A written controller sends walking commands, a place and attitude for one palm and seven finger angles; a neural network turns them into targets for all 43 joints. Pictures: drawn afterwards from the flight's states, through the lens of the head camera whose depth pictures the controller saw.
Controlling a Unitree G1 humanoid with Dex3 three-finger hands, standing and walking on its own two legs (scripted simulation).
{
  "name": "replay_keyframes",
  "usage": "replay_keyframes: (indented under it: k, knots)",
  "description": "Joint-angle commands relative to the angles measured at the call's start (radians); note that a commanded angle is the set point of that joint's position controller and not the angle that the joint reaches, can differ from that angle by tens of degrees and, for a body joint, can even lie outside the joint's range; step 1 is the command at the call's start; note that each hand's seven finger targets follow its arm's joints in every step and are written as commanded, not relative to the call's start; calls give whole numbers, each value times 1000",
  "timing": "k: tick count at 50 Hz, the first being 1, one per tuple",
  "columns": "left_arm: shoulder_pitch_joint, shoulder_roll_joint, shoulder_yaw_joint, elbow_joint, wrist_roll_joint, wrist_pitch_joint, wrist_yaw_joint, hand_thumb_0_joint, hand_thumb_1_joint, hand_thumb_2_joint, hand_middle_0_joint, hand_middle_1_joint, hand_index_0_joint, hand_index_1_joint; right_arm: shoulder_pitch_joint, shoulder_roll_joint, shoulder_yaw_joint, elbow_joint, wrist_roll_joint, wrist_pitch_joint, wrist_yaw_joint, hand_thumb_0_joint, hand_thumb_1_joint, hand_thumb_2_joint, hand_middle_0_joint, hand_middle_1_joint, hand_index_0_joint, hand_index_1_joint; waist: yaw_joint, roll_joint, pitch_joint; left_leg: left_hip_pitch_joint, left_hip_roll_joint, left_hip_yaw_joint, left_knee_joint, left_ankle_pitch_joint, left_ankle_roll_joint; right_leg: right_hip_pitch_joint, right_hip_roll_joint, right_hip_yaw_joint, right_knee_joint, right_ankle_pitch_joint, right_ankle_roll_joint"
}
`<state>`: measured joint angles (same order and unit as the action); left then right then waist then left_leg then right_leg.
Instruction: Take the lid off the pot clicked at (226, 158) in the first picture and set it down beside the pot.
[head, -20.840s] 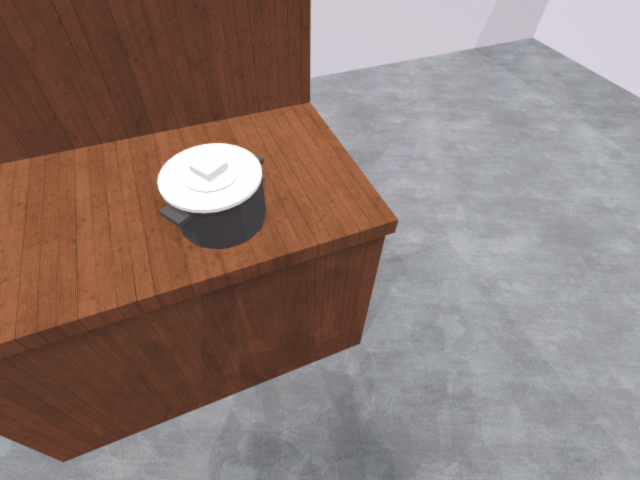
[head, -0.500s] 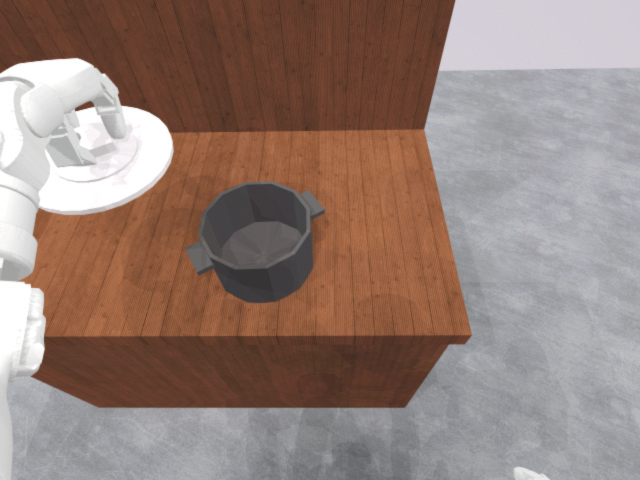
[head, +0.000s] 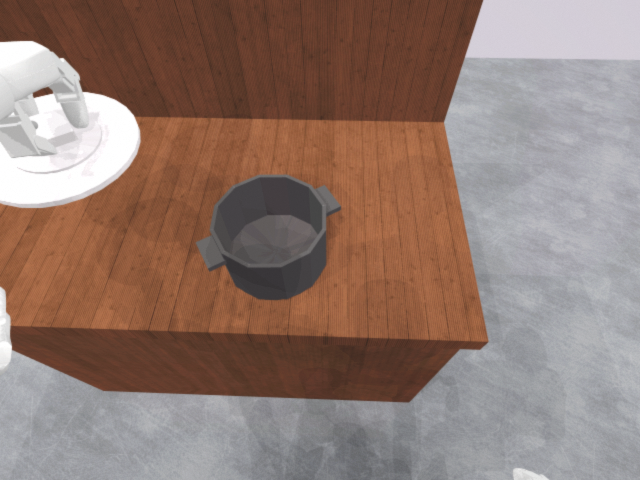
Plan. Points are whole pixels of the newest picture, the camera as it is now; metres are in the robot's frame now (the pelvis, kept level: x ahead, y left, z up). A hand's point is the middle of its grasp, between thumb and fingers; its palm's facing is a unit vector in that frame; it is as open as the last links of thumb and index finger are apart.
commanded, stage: lower the lid onto the table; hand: left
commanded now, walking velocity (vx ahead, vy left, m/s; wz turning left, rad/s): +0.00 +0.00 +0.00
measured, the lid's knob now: (48, 130) +0.48 +0.32 +0.16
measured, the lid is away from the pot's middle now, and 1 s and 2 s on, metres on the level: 0.24 0.24 0.24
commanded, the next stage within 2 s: none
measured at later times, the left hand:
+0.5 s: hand (44, 153) +0.45 +0.31 +0.16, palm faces -0.37 -0.05 -0.93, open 7.4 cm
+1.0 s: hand (65, 170) +0.45 +0.31 +0.12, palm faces -0.40 -0.07 -0.91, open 7.4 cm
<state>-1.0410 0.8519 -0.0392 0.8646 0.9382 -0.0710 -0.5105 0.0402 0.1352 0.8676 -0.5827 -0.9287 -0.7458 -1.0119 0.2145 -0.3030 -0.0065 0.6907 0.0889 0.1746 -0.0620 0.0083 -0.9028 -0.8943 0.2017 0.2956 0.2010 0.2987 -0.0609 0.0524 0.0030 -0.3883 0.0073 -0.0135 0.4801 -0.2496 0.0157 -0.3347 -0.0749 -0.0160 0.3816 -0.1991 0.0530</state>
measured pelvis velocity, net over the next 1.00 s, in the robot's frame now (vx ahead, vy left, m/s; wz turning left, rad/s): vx -0.01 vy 0.00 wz -0.03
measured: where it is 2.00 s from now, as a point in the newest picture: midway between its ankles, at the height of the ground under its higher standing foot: outside the picture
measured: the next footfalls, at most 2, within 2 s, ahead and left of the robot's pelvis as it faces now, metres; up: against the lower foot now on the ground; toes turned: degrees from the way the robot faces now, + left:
none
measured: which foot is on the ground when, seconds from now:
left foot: down 0.00-1.00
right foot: down 0.00-1.00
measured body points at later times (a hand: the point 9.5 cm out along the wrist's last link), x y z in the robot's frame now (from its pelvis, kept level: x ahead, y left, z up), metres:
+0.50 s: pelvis -0.01 +0.00 +0.00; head +0.07 -0.01 +0.44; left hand +0.46 +0.31 +0.21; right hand +0.06 -0.28 -0.13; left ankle -0.01 +0.11 -0.74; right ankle -0.02 -0.17 -0.74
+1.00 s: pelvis -0.01 +0.00 -0.01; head +0.07 +0.00 +0.44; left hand +0.47 +0.31 +0.17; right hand +0.04 -0.28 -0.13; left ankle -0.01 +0.11 -0.74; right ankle -0.02 -0.17 -0.74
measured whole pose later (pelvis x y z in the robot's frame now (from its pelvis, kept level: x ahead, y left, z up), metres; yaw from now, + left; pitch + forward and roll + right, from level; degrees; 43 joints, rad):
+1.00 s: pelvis -0.01 +0.00 -0.01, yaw -1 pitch +11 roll -2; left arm -0.97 0.84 0.00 1.00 0.94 -0.15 -0.44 0.04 0.14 0.87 -0.58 -0.93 -0.75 -1.02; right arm 0.25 -0.29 0.00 0.71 0.09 0.17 -0.09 0.01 -0.90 -0.89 0.20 0.30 0.20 0.30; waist -0.09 0.04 -0.01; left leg -0.46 0.02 0.01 0.55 -0.27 0.02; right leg -0.41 -0.07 0.01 0.43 -0.21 0.06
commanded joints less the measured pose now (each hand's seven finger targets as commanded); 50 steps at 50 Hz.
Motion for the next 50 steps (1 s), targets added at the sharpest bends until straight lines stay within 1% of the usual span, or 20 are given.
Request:
replay_keyframes:
  k: [1, 3, 5, 7, 8, 11, 14, 16, 19, 24, 28, 29, 33, 36, 37, 40, 42, 45, 47, 50]
  knots:
    - [-451, 303, 126, -162, -44, 0, 32, 0, 526, 1049, -793, -1053, -876, -1080, 17, -163, -40, -93, 1, -9, -2, 0, -900, -900, 200, 300, 200, 300, -17, 40, -477, 317, -16, 17, 15, 515, 64, 110, 78, -74, 18, 367, -71]
    - [-494, 344, 147, -207, -50, -2, 32, 0, 526, 1049, -793, -1053, -876, -1080, 7, -173, -45, -93, 2, -5, 1, 0, -900, -900, 200, 300, 200, 300, -13, 42, -482, 306, -18, 20, 13, 512, 63, 124, 69, -67, 25, 393, -76]
    - [-534, 312, 120, -264, -26, -5, 38, 0, 526, 1049, -793, -1053, -876, -1080, 5, -158, -44, -100, -2, -3, 5, 0, -900, -900, 200, 300, 200, 300, -13, 92, -505, 356, -11, 1, 16, 601, 58, 96, 78, -75, 29, 378, -75]
    - [-483, 260, 86, -193, -21, -2, 39, 0, 526, 1049, -793, -1053, -876, -1080, 8, -154, -42, -97, 0, -3, 6, 0, -900, -900, 200, 300, 200, 300, -19, 62, -456, 333, -9, 6, 14, 550, 54, 67, 83, -80, 20, 336, -74]
    - [-471, 319, 129, -181, -28, -11, 46, 0, 526, 1049, -793, -1053, -876, -1080, 15, -167, -45, -92, 0, -5, 6, 0, -900, -900, 200, 300, 200, 300, -14, 52, -450, 314, -9, 11, 15, 524, 55, 81, 77, -73, 20, 337, -78]
    - [-459, 310, 117, -107, -27, -11, 53, 0, 526, 1049, -793, -1053, -876, -1080, 11, -163, -32, -99, 5, 1, -4, 0, -900, -900, 200, 300, 200, 300, -16, 4, -443, 244, -18, 31, -5, 383, 56, 116, 73, -74, 28, 323, -76]
    - [-545, 383, 163, -232, -5, -31, 77, 0, 526, 1049, -793, -1053, -876, -1080, 14, -159, -40, -110, -7, -2, -7, 0, -900, -900, 200, 300, 200, 300, -11, 73, -553, 314, -15, 20, 5, 470, 59, 141, 74, -64, 39, 348, -79]
    - [-498, 341, 136, -151, -5, -34, 77, 0, 526, 1049, -793, -1053, -876, -1080, 19, -155, -35, -102, -1, -6, -15, 0, -900, -900, 200, 300, 200, 300, -17, 65, -496, 285, -12, 23, 8, 440, 58, 116, 75, -71, 31, 330, -78]
    - [-488, 366, 157, -134, -14, -43, 82, 0, 526, 1049, -793, -1053, -876, -1080, 29, -162, -38, -95, -3, -11, -19, 0, -900, -900, 200, 300, 200, 300, -17, 68, -492, 277, -15, 28, 7, 412, 60, 117, 75, -67, 31, 317, -77]
    - [-494, 265, 68, -142, -20, -43, 77, 0, 526, 1049, -793, -1053, -876, -1080, 40, -162, -44, -80, 0, -12, -23, 0, -900, -900, 200, 300, 200, 300, -35, 84, -452, 286, -10, 34, 4, 362, 58, 56, 81, -71, 16, 258, -77]
    - [-463, 372, 161, -134, -31, -65, 85, 0, 526, 1049, -793, -1053, -876, -1080, 50, -175, -44, -77, 0, -13, -33, 0, -900, -900, 200, 300, 200, 300, -24, 36, -483, 249, -17, 34, 16, 353, 64, 107, 73, -63, 32, 304, -81]
    - [-480, 318, 114, -131, -29, -62, 85, 0, 526, 1049, -793, -1053, -876, -1080, 54, -167, -42, -73, 1, -12, -35, 0, -900, -900, 200, 300, 200, 300, -36, 63, -481, 257, -16, 38, 6, 350, 62, 89, 79, -66, 30, 286, -77]
    - [-482, 372, 161, -172, -14, -79, 104, 0, 526, 1049, -793, -1053, -876, -1080, 58, -172, -49, -71, -4, -18, -36, 0, -900, -900, 200, 300, 200, 300, -25, 97, -486, 280, -12, 28, 24, 406, 60, 77, 79, -66, 34, 303, -85]
    - [-415, 339, 136, -47, -16, -69, 107, 0, 526, 1049, -793, -1053, -876, -1080, 69, -172, -37, -59, 5, -17, -39, 0, -900, -900, 200, 300, 200, 300, -33, 63, -403, 204, -12, 38, 10, 310, 58, 57, 81, -72, 30, 253, -80]
    - [-413, 356, 150, -45, -16, -66, 110, 0, 526, 1049, -793, -1053, -876, -1080, 74, -174, -38, -60, 5, -18, -39, 0, -900, -900, 200, 300, 200, 300, -27, 47, -407, 196, -13, 37, 11, 291, 60, 66, 80, -70, 32, 248, -79]
    - [-460, 390, 170, -131, 12, -76, 125, 0, 526, 1049, -793, -1053, -876, -1080, 72, -169, -43, -74, -2, -17, -38, 0, -900, -900, 200, 300, 200, 300, -21, 109, -498, 248, -15, 30, 25, 384, 59, 86, 81, -65, 48, 303, -85]
    - [-460, 339, 135, -144, 12, -79, 124, 0, 526, 1049, -793, -1053, -876, -1080, 76, -164, -47, -71, -3, -20, -39, 0, -900, -900, 200, 300, 200, 300, -29, 125, -506, 281, -8, 26, 31, 420, 57, 57, 85, -69, 43, 293, -83]
    - [-387, 382, 184, -62, -5, -79, 123, 0, 526, 1049, -793, -1053, -876, -1080, 88, -173, -44, -66, 0, -16, -41, 0, -900, -900, 200, 300, 200, 300, -28, 59, -484, 236, -11, 32, 41, 391, 62, 65, 84, -67, 51, 301, -77]
    - [-398, 309, 123, -43, -20, -72, 112, 0, 526, 1049, -793, -1053, -876, -1080, 90, -173, -46, -59, 3, -19, -43, 0, -900, -900, 200, 300, 200, 300, -42, 43, -441, 217, -10, 40, 33, 347, 62, 36, 85, -71, 44, 279, -75]
    - [-435, 351, 147, -116, 3, -83, 124, 0, 526, 1049, -793, -1053, -876, -1080, 95, -172, -52, -59, -3, -17, -42, 0, -900, -900, 200, 300, 200, 300, -36, 86, -502, 265, -8, 36, 53, 423, 64, 41, 88, -64, 55, 314, -78]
